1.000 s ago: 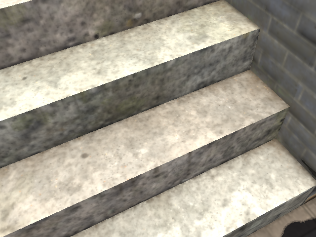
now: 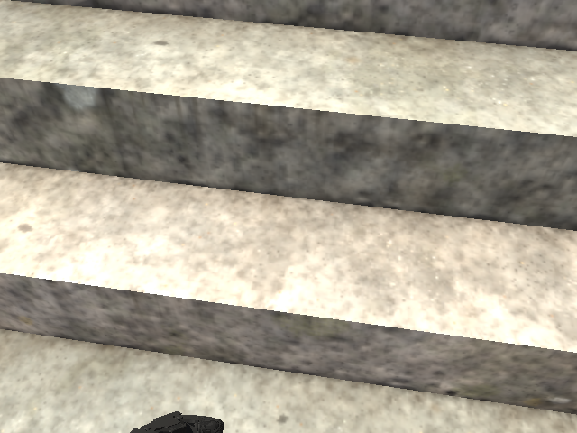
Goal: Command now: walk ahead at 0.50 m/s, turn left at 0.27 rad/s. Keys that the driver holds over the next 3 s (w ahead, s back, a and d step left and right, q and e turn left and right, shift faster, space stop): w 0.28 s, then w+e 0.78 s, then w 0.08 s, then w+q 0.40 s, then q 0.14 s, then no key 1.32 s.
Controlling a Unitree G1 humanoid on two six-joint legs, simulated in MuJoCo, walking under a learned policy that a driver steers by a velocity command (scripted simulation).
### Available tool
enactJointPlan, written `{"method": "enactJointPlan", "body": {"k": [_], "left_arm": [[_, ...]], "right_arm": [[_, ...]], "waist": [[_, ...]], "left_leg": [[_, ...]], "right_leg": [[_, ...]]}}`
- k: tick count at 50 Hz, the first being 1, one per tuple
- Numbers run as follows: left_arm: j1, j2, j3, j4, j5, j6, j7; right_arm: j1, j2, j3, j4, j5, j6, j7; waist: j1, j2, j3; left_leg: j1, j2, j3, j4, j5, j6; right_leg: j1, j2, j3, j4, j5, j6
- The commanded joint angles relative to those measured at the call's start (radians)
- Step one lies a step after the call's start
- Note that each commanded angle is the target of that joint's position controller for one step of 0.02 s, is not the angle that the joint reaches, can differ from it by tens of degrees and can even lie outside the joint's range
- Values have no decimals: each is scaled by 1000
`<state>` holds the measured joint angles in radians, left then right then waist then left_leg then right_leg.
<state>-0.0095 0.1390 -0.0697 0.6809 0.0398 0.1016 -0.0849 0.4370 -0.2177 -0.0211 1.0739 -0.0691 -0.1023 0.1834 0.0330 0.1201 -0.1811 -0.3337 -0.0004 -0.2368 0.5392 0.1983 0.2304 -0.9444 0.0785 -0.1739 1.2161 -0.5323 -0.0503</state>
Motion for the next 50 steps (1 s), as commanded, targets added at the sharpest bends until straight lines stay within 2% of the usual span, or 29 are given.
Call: {"method": "enactJointPlan", "body": {"k": [1, 2, 4, 6, 12, 14, 15, 16, 17, 18, 20, 21, 22, 23, 24, 25, 27, 30, 34, 37, 40, 42, 44, 45, 46, 47, 48, 49, 50], "left_arm": [[521, 194, 76, 116, 35, -3, 29], [487, 194, 75, 203, 16, -49, 26], [388, -28, 22, 319, 23, -117, 17], [353, -104, 9, 395, 11, -159, 17], [474, -17, 23, 432, 99, -179, 12], [591, 12, 26, 460, 110, -188, -22], [561, 10, 50, 466, -78, -233, 80], [607, 46, 57, 487, -95, -248, 133], [539, 131, 58, 475, 2, -214, -9], [554, 212, 69, 452, 5, -241, -70], [498, 299, 125, 431, -42, -254, -83], [517, 275, 136, 466, -7, -250, -92], [680, 118, 93, 476, 97, -238, -120], [657, 81, 105, 523, 70, -200, -127], [394, 77, 144, 314, -9, -235, 7], [473, -18, 96, 477, -28, -185, -42], [331, 9, 112, 394, -14, -172, -21], [319, -55, 83, 336, -13, -133, -35], [146, -50, 34, 250, -40, -133, -38], [-80, 30, 27, 103, -40, -111, 3], [-286, 82, 16, -3, -19, -20, 2], [-113, 49, 24, 45, -22, -8, -38], [101, 101, 43, 105, -17, -25, -24], [195, 175, 62, 159, -33, -20, 7], [376, 214, 84, 220, -30, -10, 23], [486, 292, 102, 277, 1, -11, 24], [520, 269, 115, 317, 9, -33, 30], [213, 191, 131, 292, -24, -74, 86], [361, 110, 79, 379, 13, -97, 42]], "right_arm": [[4, -92, -40, 12, 2, 49, 46], [-142, -98, -46, -55, 51, 46, -7], [-224, -66, -28, -118, 27, 47, -91], [-234, 37, 14, -181, 16, 54, -121], [-475, 105, 91, -298, 66, 67, -104], [-676, 28, 84, -393, 62, 92, -127], [-747, 153, 112, -489, 51, 70, -178], [-745, 169, 128, -504, 70, 69, -201], [-840, 37, 109, -540, 60, 162, -122], [-828, -19, 83, -539, 62, 183, -89], [-560, -70, 64, -449, 38, 190, -92], [-386, -81, 49, -385, 25, 192, -112], [-78, -118, 36, -250, 61, 191, -130], [83, -174, 5, -203, 0, 193, -127], [-129, -135, -39, -155, 50, 112, -187], [-160, -110, 3, -109, 14, 100, -145], [-248, 103, 46, -37, 32, 72, -122], [-341, 164, 60, -25, 20, 39, -120], [-184, 109, 59, 43, -55, 40, -124], [-136, 75, 63, 44, -75, 20, -100], [-120, -86, 30, 43, -39, 26, -54], [-101, -226, 10, 33, 5, -21, -51], [-120, -254, -16, 30, 37, -25, -39], [55, -165, 1, 63, -53, -16, -27], [24, -159, -10, 60, -77, 9, -2], [-79, -57, -10, 37, -73, 51, 21], [-89, -22, -5, 50, -9, 61, 17], [-283, 10, -10, -209, 7, -1, -108], [-159, 41, 17, 8, 29, 50, -74]], "waist": [[230, -368, -97], [172, -254, 115], [47, -24, 62], [-47, -97, 66], [-51, -171, 150], [8, -146, 107], [4, -112, 363], [5, -176, 331], [-100, -347, -16], [-103, -368, -36], [-182, -404, -150], [-218, -343, -218], [-199, -13, -490], [-286, 125, -342], [-150, 27, -220], [-156, 15, 76], [-73, -230, 97], [56, -160, 60], [43, -72, 108], [29, -134, 56], [27, -7, 72], [119, 53, -23], [158, 90, -79], [76, -25, -268], [155, -90, -286], [186, -304, -164], [179, -313, -82], [0, -346, -62], [67, -200, 23]], "left_leg": [[-636, -116, -113, 1210, 5, -18], [-922, -156, -138, 1502, -27, 3], [-1039, -136, -184, 1555, -66, 83], [-1088, -83, -80, 1603, -152, 83], [-1203, 33, 192, 1745, -331, 93], [-1175, 94, 247, 1392, -226, 64], [-950, 62, 446, 1349, -393, -84], [-767, 119, 412, 1241, -499, -99], [-536, 26, 433, 999, -601, -44], [-402, -45, 441, 982, -540, -62], [-402, -132, 419, 524, -550, -76], [-169, -104, 329, 372, -447, -43], [333, 123, -163, 257, -206, 156], [251, 298, -636, -136, -777, 233], [114, 318, -574, -104, -1048, 128], [-60, 300, -515, -131, -1002, 78], [-81, 279, -242, -116, -705, 41], [-66, 202, 171, -157, -348, -41], [-29, 236, 244, -293, -483, -23], [-37, 206, 389, -385, -420, -62], [-177, 274, 435, -612, 185, 43], [93, 338, 484, -415, 1180, 77], [480, 356, 476, -170, 1481, 88], [308, 301, 438, 73, 1403, 66], [67, 218, 366, 275, 1024, 58], [-333, 23, 291, 673, 63, -28], [-561, -10, 75, 1160, 13, -41], [-485, -44, 159, 1400, -163, -106], [-775, -87, -107, 1441, 0, -45]], "right_leg": [[722, -334, 1172, -872, -429, -375], [681, -327, 1126, -807, -396, -338], [728, -275, 777, -729, 1, -247], [721, -214, 475, -763, 269, -171], [534, -222, 313, -975, 216, -166], [609, -240, 294, -1017, 341, -154], [395, -260, 311, -1246, 297, -145], [396, -292, 347, -1366, 387, -158], [372, -281, 255, -1206, 1045, -243], [432, -351, 266, -1096, 1872, -303], [916, -364, 235, -866, 2305, -255], [855, -350, 252, -639, 2301, -240], [503, -289, 333, -319, 1766, -220], [228, -69, 396, 208, 755, -167], [201, -46, 307, 643, 540, -91], [-172, -51, 500, 811, 711, -143], [-248, -39, 512, 880, 665, -218], [-328, -87, 396, 928, 555, -274], [-571, -86, 299, 1297, 393, -313], [-456, -168, 213, 791, 526, -290], [-68, -151, 41, 362, 174, -213], [61, -53, -23, 290, 196, -142], [45, 61, -26, -107, 172, -140], [349, 51, 189, -72, 448, -213], [555, -1, 447, -317, 250, -251], [643, -132, 835, -721, -123, -328], [632, -176, 1025, -806, -331, -271], [550, -185, 967, -804, -375, -273], [530, -141, 895, -724, -259, -208]]}}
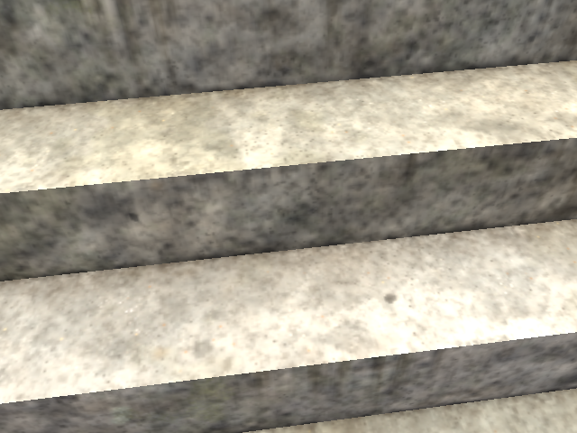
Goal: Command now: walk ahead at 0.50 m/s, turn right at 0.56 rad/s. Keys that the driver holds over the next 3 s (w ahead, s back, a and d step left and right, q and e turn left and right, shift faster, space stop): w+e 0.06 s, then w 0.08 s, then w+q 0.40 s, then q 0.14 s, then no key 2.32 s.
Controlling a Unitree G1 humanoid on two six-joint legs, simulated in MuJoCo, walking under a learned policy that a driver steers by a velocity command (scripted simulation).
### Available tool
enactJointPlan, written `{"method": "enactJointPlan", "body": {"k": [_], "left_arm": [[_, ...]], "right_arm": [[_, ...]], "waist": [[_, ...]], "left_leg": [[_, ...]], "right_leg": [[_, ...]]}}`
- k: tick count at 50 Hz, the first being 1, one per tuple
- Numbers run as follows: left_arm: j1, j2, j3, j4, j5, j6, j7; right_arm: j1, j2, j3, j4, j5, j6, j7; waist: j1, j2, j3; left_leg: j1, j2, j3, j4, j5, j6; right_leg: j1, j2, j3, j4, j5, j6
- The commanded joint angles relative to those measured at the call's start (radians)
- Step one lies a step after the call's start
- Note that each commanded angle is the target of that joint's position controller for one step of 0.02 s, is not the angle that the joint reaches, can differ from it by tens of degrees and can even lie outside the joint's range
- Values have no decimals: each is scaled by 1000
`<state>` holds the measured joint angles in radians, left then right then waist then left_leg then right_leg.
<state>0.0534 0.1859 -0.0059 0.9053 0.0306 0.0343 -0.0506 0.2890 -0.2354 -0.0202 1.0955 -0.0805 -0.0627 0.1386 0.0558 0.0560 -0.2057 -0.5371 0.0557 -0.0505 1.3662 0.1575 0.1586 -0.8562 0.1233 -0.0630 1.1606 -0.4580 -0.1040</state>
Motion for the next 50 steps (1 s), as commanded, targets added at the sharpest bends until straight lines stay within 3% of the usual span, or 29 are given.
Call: {"method": "enactJointPlan", "body": {"k": [1, 5, 9, 12, 13, 14, 15, 16, 17, 18, 19, 20, 21, 22, 23, 25, 28, 31, 36, 39, 40, 42, 44, 45, 46, 47, 48, 49, 50], "left_arm": [[308, 49, 20, 177, 15, -63, -7], [179, 10, -1, 180, 24, -101, -33], [335, -10, -10, 216, 74, -103, -15], [388, 47, -6, 191, 98, -126, -28], [446, 24, 12, 265, -71, -164, 71], [461, 65, 17, 257, -72, -173, 115], [325, 90, -2, 212, 32, -125, -5], [305, 189, 24, 163, -3, -138, -62], [266, 231, 31, 153, 11, -153, -83], [252, 294, 65, 138, -22, -166, -92], [297, 258, 69, 155, -7, -173, -93], [510, 139, 46, 199, 93, -160, -123], [486, 94, 39, 203, 116, -119, -155], [346, 88, 62, 220, 81, -70, -164], [276, 53, 58, 183, 6, -70, -125], [194, 48, 39, 133, -23, -84, -59], [112, 18, 3, 47, 5, -92, -3], [-38, 10, -23, -48, -44, -116, -7], [-213, 38, -35, -143, -32, -88, 7], [-398, 28, -19, -220, -21, -32, 38], [-347, -25, -38, -219, 1, 3, 25], [-398, 36, -8, -288, -4, 25, -7], [-169, 30, -8, -233, -1, 43, -17], [90, 48, -2, -117, -27, 39, 14], [233, 114, 17, -81, -2, 60, 31], [273, 115, 35, -103, 73, 75, 5], [209, 126, 36, -55, 82, 31, 1], [26, 132, 40, -39, 61, -10, -5], [-17, 28, 16, 14, 41, -45, -6]], "right_arm": [[-60, 39, 14, -73, 23, 4, -35], [-138, 10, 34, -141, 23, 13, -66], [-235, 79, 76, -184, 39, 18, -73], [-440, 18, 67, -304, 54, 42, -85], [-654, 197, 112, -447, 48, 30, -159], [-574, 178, 118, -459, 65, 26, -184], [-522, 29, 90, -419, 60, 97, -124], [-567, -26, 63, -447, 42, 124, -66], [-419, -20, 61, -411, 41, 139, -45], [-303, -65, 48, -394, 46, 126, -40], [-167, -94, 25, -326, 37, 113, -45], [-14, -140, 8, -238, 30, 127, -56], [179, -162, -10, -182, 19, 144, -82], [225, -135, -10, -174, -14, 140, -92], [226, -107, -1, -98, 0, 105, -95], [72, 29, 21, -21, 3, 64, -83], [-20, 115, 51, 36, 16, 18, -57], [13, -14, 17, -27, -2, -19, -50], [279, -24, 25, 25, -23, -29, -58], [314, -37, 15, -16, 35, -49, -57], [322, -44, 15, 9, 54, -42, -49], [236, -121, -9, -45, 89, -86, -29], [165, -169, -37, -19, 132, -89, -4], [179, -137, -50, -46, 73, -87, 2], [180, -82, -45, -60, 11, -66, 24], [166, -63, -65, 16, 26, -6, 38], [122, -63, -72, 15, 78, 16, 39], [104, -29, -66, 9, 92, 17, 14], [50, -29, -63, -6, 74, 13, -13]], "waist": [[9, -122, 131], [-130, -60, 65], [-97, -107, 128], [-55, -80, 117], [-4, -44, 323], [-29, -100, 317], [-147, -218, 58], [-149, -296, 65], [-214, -262, 12], [-250, -280, -53], [-230, -231, -145], [-144, -49, -308], [-242, 101, -281], [-319, 261, -55], [-244, 197, 120], [-110, -91, 134], [23, -95, 150], [29, 34, 85], [-53, 4, 60], [-87, 58, 89], [-45, 115, 80], [19, 174, 14], [108, 208, -18], [76, 17, -264], [99, -198, -398], [203, -482, -226], [131, -246, -31], [22, -154, 141], [-23, 32, 144]], "left_leg": [[-627, -136, -279, 663, -35, 44], [-757, -48, -63, 692, -220, 43], [-949, -52, -11, 1092, -364, 75], [-809, 32, 71, 635, -163, 38], [-772, -26, 185, 678, -341, -56], [-665, 13, 189, 555, -441, -61], [-520, 13, 107, 188, -546, 8], [-290, -69, 233, 149, -632, -39], [-241, -101, 220, 146, -426, -50], [-288, -167, 241, -116, -519, -51], [-223, -198, 233, -309, -506, -27], [130, -154, -76, -332, -243, 115], [354, -40, -498, -740, -605, 214], [267, 55, -920, -1027, -1129, 257], [198, 80, -951, -1003, -1208, 151], [155, 51, -710, -917, -961, 26], [72, -16, -286, -877, -440, -110], [-37, -64, -156, -957, -87, -149], [145, -14, -262, -948, -110, -83], [225, 93, -372, -1065, 140, -38], [309, 137, -354, -1066, 323, 27], [144, 132, -252, -1093, 1333, 42], [392, 175, -216, -915, 1707, 21], [277, 156, -221, -688, 1753, -21], [63, 49, -220, -548, 1072, -51], [-185, -174, -263, 158, -154, -125], [-375, -182, -352, 505, -71, -44], [-486, -164, -333, 620, -110, -18], [-502, -154, -300, 600, -124, 18]], "right_leg": [[455, -194, 711, -674, -166, -117], [460, -179, 378, -691, 364, -124], [421, -216, 413, -788, 60, -130], [378, -217, 328, -881, 161, -127], [270, -327, 441, -1140, 56, -126], [324, -347, 418, -1238, 110, -134], [425, -313, 235, -1105, 315, -124], [323, -337, 214, -1118, 1046, -222], [465, -439, 223, -1032, 1670, -256], [766, -438, 182, -863, 2072, -252], [935, -400, 112, -648, 2210, -241], [698, -339, 137, -395, 2104, -220], [360, -204, 215, -163, 1458, -203], [-13, -10, 322, 392, 688, -146], [-261, 8, 437, 674, 710, -158], [-404, -13, 475, 834, 705, -176], [-473, -68, 344, 834, 636, -183], [-379, -105, 81, 967, 449, -95], [-541, -138, 45, 916, 411, -22], [-551, -157, -37, 680, 142, 41], [-541, -158, -57, 612, 126, 36], [10, -55, -234, 244, 102, 21], [106, -45, -91, -86, 180, -32], [458, -97, 149, -93, 408, -134], [738, -206, 505, -419, 433, -249], [635, -437, 973, -759, 228, -400], [427, -357, 986, -795, -388, -262], [262, -344, 830, -756, -466, -216], [235, -313, 661, -738, -397, -181]]}}
Over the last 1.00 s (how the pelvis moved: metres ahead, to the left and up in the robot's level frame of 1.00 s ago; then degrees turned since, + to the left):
0.51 -0.03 0.42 -17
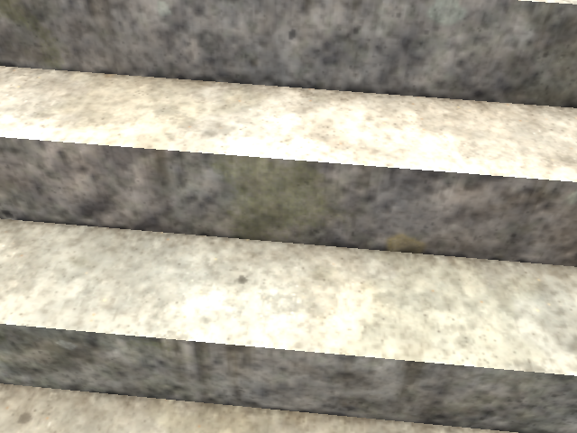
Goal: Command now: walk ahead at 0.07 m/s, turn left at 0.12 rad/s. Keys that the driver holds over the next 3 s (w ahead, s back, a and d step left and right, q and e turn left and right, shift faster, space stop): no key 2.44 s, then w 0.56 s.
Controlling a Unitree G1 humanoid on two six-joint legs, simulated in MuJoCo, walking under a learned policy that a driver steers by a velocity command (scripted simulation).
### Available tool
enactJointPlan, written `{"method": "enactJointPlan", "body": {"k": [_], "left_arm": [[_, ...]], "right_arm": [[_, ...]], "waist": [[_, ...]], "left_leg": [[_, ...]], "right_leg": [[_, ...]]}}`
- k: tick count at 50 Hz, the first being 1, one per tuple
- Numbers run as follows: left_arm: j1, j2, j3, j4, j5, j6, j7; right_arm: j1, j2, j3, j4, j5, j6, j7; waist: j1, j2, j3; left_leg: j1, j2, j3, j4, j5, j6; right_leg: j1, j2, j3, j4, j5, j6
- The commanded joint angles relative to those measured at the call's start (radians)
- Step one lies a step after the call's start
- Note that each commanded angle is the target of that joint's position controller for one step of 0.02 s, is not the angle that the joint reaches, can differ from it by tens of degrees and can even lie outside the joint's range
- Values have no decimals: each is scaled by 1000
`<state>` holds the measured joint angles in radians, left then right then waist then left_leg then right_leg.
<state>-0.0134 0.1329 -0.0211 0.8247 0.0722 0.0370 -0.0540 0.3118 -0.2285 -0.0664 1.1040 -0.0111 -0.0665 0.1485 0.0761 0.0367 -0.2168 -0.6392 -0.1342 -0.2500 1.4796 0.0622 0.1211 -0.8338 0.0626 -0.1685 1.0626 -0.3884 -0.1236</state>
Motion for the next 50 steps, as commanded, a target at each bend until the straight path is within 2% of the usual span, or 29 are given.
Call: {"method": "enactJointPlan", "body": {"k": [1, 2, 3, 4, 6, 7, 8, 9, 10, 11, 12, 13, 14, 15, 16, 17, 18, 19, 20, 22, 23, 27, 32, 37, 50], "left_arm": [[53, -31, -2, 148, -37, -89, -1], [-34, -96, -24, 148, -59, -120, 5], [-99, -102, -25, 120, -66, -138, 12], [-51, -85, -26, 115, -57, -142, 11], [43, 51, 9, 100, -40, -133, 8], [19, 66, 9, 78, -44, -126, -18], [-20, 118, 22, 39, -41, -115, -21], [-89, 144, 34, 1, -45, -130, -20], [-110, 150, 38, -19, -52, -141, -13], [-138, 106, 23, -18, -45, -151, -7], [-149, 92, 17, -21, -57, -164, -14], [-115, 92, 13, -3, -76, -170, -25], [-55, 76, 8, 27, -101, -175, -45], [97, 53, 6, 87, -120, -169, -73], [232, 77, 25, 123, -104, -153, -93], [377, 106, 49, 151, -71, -155, -79], [274, 126, 43, 124, -53, -163, -68], [124, 129, 42, 89, -37, -157, -61], [74, 118, 41, 78, -37, -152, -56], [89, 116, 46, 98, -57, -141, -53], [98, 111, 44, 105, -55, -136, -53], [109, 109, 47, 114, -55, -122, -45], [129, 100, 42, 129, -55, -120, -44], [167, 98, 37, 147, -58, -127, -36], [241, 92, 34, 163, -54, -115, -28]], "right_arm": [[3, -9, -3, -35, -22, 15, -50], [-1, 27, 12, -43, -27, 17, -77], [8, 37, 15, -38, -23, 22, -91], [-46, 12, 18, -66, -35, 22, -96], [-111, -19, 25, -73, -25, 19, -76], [-114, -24, 31, -66, -11, 25, -60], [-80, -44, 32, -61, -22, 25, -54], [-12, -62, 17, -31, -41, 14, -40], [-57, -80, 14, -56, -39, 4, -32], [-90, -74, 18, -80, -59, 0, -42], [-100, -71, 17, -92, -68, -1, -54], [-103, -73, 17, -109, -55, 3, -71], [-103, -66, 19, -122, -30, 3, -84], [-124, -62, 25, -119, -9, 2, -98], [-132, -90, 27, -127, -4, -4, -110], [-219, -144, 23, -167, 9, -15, -114], [-270, -112, 19, -178, 22, -24, -103], [-247, -45, 31, -159, 21, -29, -91], [-244, -23, 33, -155, 20, -30, -88], [-203, -45, 29, -146, 10, -21, -80], [-189, -59, 28, -136, 7, -21, -77], [-156, -24, 40, -128, 3, -21, -66], [-141, -26, 37, -138, -2, -6, -50], [-142, -18, 34, -151, -1, -4, -53], [-99, 6, 34, -147, -1, 0, -53]], "waist": [[-85, 97, 132], [-141, 96, 117], [-162, 46, 102], [-151, 35, 52], [-111, -51, 22], [-129, -50, 45], [-138, -97, 42], [-183, -110, 79], [-162, -76, 89], [-171, -70, 102], [-175, -45, 134], [-174, -69, 134], [-187, -78, 142], [-151, -61, 148], [-60, -68, 118], [57, 26, 57], [11, 23, 79], [-39, -10, 129], [-56, -15, 150], [-77, -29, 141], [-82, -36, 134], [-90, -23, 111], [-88, -25, 115], [-83, -28, 124], [-72, -49, 162]], "left_leg": [[-364, 71, -88, 372, -20, 73], [-330, 109, -55, 291, -98, 64], [-300, 120, -27, 196, -140, 29], [-309, 146, 32, 104, -139, -45], [-282, 162, 141, 86, -182, -136], [-230, 188, 199, 21, -342, -191], [-73, 180, 245, -10, -325, -198], [119, 202, 261, -73, -233, -205], [190, 211, 256, -198, -220, -227], [250, 221, 224, -228, -162, -226], [205, 246, 189, -383, -191, -228], [200, 253, 174, -559, -244, -239], [218, 240, 206, -803, -252, -245], [247, 225, 241, -985, -202, -224], [263, 214, 206, -976, -86, -166], [309, 200, 194, -931, 12, -62], [216, 192, 201, -937, -169, -26], [163, 183, 204, -973, -290, -30], [175, 178, 205, -985, -316, -36], [234, 180, 193, -1008, -305, -32], [251, 183, 197, -1008, -273, -24], [301, 177, 217, -1007, -208, -23], [355, 174, 225, -1013, -148, -15], [380, 172, 224, -1025, -128, -15], [388, 157, 238, -1050, -153, -15]], "right_leg": [[219, -209, 589, -632, -252, -107], [186, -155, 439, -640, -87, -49], [190, -110, 313, -641, 32, -11], [265, -109, 248, -629, 153, 0], [294, -109, 185, -679, 200, 0], [278, -120, 176, -723, 51, 35], [172, -86, 124, -747, 46, 52], [77, -61, 84, -763, 95, 92], [71, -74, 96, -760, 79, 73], [64, -130, 164, -735, 76, 31], [179, -188, 216, -689, 134, -10], [301, -237, 266, -640, 203, -46], [399, -250, 280, -562, 254, -56], [465, -239, 293, -527, 257, -33], [536, -198, 266, -489, 256, 2], [553, -131, 188, -484, 258, 37], [570, -106, 122, -502, 198, 64], [563, -110, 109, -521, 132, 68], [535, -119, 121, -547, 114, 62], [518, -111, 120, -560, 127, 53], [530, -110, 116, -557, 176, 52], [552, -114, 122, -557, 225, 48], [529, -113, 121, -563, 244, 45], [513, -118, 124, -556, 231, 62], [504, -125, 126, -562, 200, 78]]}}
Over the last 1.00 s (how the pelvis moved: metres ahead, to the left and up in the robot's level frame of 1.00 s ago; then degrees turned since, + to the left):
0.43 0.05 0.41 10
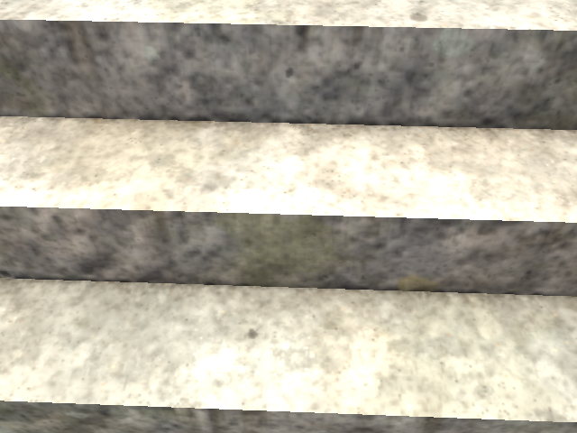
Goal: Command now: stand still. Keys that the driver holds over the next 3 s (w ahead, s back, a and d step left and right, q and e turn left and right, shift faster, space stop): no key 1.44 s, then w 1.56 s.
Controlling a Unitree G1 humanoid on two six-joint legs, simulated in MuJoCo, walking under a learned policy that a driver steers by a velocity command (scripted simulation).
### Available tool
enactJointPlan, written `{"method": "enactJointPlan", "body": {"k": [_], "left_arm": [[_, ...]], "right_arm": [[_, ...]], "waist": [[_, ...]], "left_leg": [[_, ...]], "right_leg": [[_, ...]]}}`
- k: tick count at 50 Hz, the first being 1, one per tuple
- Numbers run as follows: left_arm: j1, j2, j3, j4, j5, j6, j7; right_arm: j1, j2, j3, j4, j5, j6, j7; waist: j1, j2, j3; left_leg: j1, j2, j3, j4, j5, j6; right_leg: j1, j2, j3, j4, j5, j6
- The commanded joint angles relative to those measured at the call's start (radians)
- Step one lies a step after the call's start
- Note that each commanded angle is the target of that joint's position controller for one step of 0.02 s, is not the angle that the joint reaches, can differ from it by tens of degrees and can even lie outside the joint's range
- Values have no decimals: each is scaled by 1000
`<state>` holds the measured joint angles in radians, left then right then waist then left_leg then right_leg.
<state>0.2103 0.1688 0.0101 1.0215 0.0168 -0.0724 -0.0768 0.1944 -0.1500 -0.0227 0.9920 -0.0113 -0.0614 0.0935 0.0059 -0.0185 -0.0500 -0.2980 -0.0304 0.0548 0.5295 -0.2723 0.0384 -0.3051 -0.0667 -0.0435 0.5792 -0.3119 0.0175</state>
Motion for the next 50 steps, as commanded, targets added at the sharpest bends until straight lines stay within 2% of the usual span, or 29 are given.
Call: {"method": "enactJointPlan", "body": {"k": [1, 22, 50], "left_arm": [[21, 55, 3, -34, 1, -4, -6], [85, 60, -4, -12, 1, 11, -8], [199, 45, -21, 29, 2, 37, -15]], "right_arm": [[23, -70, -9, -34, -1, -4, 2], [93, -68, -2, -13, -3, 3, 4], [191, -62, 23, 43, -5, 21, 5]], "waist": [[-2, 5, -1], [-3, 4, 31], [-2, 13, 67]], "left_leg": [[45, 52, -65, -102, 176, 68], [35, 45, -43, -117, 127, 60], [44, 53, -34, -139, 152, 49]], "right_leg": [[-25, 4, 2, -80, 121, -63], [-6, 14, 14, -121, 132, -75], [36, 24, 17, -169, 172, -83]]}}
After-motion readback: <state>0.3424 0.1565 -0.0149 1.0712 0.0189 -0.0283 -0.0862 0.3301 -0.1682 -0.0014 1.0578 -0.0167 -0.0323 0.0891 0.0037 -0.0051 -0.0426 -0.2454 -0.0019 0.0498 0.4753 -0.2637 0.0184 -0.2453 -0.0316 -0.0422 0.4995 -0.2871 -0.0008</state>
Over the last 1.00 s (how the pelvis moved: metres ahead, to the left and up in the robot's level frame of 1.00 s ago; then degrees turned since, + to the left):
0.11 0.05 0.09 2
